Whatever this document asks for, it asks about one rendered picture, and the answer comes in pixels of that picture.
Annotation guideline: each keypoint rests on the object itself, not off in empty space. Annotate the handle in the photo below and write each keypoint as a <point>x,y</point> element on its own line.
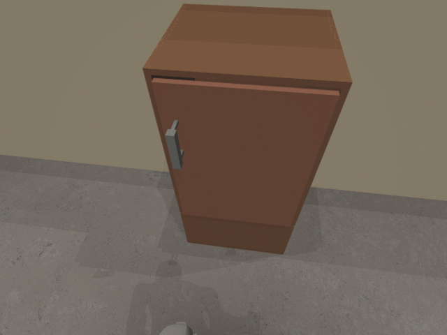
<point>175,152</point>

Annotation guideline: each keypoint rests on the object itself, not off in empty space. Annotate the cupboard door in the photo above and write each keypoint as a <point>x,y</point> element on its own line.
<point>248,149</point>

